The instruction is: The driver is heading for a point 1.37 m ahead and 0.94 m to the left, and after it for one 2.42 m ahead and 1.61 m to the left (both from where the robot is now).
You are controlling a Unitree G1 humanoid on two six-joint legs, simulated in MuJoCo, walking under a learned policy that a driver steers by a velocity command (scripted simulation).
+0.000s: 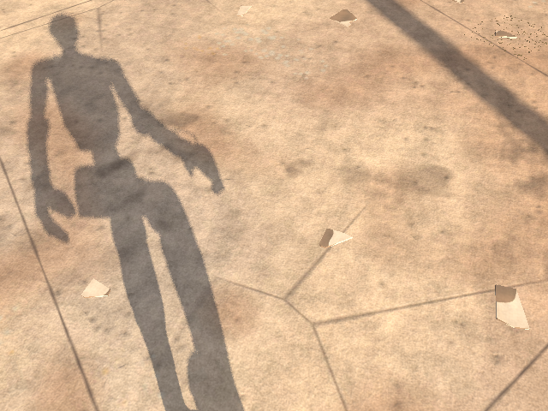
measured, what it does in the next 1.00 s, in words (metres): walks ahead, turning left: left foot, then right foot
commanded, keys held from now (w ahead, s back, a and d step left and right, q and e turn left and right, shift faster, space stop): w+q+shift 1.00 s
